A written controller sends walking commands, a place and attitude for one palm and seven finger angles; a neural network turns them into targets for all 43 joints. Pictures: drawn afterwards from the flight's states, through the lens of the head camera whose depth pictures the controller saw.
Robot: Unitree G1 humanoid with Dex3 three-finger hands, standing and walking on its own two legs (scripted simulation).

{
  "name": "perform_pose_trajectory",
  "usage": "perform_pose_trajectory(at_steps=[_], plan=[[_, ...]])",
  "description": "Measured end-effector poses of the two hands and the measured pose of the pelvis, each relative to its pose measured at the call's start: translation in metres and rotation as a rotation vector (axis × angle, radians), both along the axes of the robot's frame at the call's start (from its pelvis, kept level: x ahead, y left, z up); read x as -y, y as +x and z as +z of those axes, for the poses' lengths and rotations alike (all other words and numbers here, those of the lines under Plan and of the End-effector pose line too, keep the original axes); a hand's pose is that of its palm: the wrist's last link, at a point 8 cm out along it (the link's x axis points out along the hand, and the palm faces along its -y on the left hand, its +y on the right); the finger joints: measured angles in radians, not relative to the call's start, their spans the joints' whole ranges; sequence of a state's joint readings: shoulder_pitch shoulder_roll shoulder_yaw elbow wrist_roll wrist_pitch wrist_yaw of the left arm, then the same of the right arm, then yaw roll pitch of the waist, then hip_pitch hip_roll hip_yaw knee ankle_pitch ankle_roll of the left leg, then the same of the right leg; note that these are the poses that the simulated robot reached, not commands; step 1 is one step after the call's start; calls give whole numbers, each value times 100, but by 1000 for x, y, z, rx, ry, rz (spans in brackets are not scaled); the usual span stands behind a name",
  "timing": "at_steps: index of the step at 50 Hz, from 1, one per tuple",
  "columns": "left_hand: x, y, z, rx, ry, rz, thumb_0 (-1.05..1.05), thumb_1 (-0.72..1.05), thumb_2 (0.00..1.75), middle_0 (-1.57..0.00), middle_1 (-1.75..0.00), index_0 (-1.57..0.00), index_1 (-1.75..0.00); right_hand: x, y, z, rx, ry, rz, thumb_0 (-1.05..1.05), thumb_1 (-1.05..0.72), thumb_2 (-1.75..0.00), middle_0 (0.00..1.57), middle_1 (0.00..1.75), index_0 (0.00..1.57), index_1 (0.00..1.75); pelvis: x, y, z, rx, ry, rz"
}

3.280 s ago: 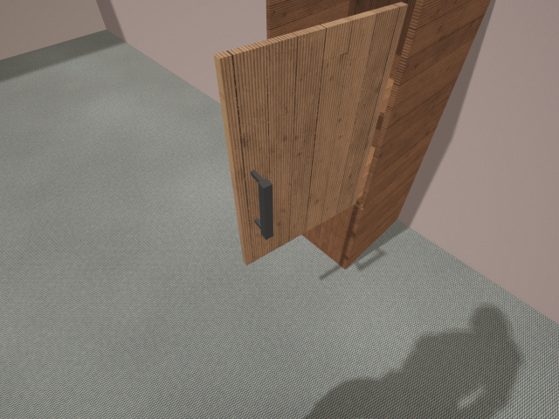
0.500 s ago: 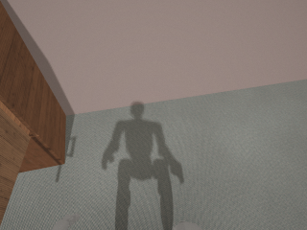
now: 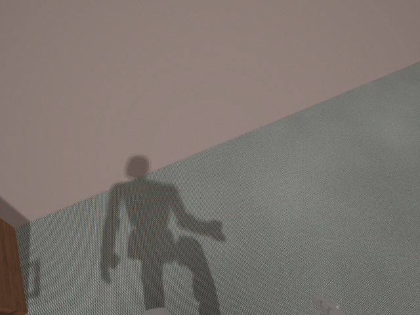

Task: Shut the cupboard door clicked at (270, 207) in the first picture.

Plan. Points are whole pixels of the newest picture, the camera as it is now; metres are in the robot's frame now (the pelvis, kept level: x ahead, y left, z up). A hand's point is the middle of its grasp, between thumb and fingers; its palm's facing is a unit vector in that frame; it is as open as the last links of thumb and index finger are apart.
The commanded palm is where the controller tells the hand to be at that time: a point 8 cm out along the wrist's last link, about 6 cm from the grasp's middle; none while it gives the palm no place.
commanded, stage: walk to a spot facing it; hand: left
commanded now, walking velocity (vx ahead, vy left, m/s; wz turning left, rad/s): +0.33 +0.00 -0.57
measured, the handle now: out of the picture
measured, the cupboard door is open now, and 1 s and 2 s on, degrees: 80 80 80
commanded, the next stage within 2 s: turn to face it in 0.54 s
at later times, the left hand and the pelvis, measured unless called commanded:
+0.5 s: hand (193, 211) +0.37 +0.07 -0.14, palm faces -0.28 -0.93 -0.24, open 7.4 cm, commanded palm none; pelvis +0.20 -0.08 +0.01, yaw -15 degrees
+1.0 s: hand (201, 187) +0.46 +0.06 -0.16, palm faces -0.13 -0.98 -0.18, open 7.4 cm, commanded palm none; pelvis +0.38 -0.11 +0.01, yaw -10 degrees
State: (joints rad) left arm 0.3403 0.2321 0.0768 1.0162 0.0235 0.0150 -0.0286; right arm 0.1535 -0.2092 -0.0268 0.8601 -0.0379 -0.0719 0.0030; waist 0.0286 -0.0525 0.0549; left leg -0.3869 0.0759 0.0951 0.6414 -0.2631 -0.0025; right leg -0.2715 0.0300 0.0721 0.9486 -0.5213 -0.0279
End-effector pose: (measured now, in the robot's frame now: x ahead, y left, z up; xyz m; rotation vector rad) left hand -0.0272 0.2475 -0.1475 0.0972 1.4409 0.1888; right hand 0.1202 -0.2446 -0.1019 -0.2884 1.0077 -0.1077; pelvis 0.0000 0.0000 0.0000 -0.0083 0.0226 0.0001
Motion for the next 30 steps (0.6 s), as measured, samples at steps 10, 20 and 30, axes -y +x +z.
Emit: perform_pose_trajectory(at_steps=[10, 20, 30], plan=[[15, 224, 35, 265, 6, -239, 1, 91, 90, -20, -29, -19, -30, 0, -70, -6, -295, 62, -239, 0, -90, -90, 20, 30, 20, 30, 10, 75, 19, -11, 4, -124], [108, 406, 36, 464, 35, -446, 0, 91, 90, -20, -29, -19, -30, 39, -86, -46, -523, 150, -454, 1, -91, -90, 20, 30, 20, 30, 66, 165, -11, 26, 28, -221], [131, 399, 34, 233, 14, -393, 0, 94, 90, -21, -30, -20, -30, 101, 107, -12, -172, 106, -418, 1, -91, -90, 20, 29, 20, 30, 97, 243, 19, 11, 24, -288]])
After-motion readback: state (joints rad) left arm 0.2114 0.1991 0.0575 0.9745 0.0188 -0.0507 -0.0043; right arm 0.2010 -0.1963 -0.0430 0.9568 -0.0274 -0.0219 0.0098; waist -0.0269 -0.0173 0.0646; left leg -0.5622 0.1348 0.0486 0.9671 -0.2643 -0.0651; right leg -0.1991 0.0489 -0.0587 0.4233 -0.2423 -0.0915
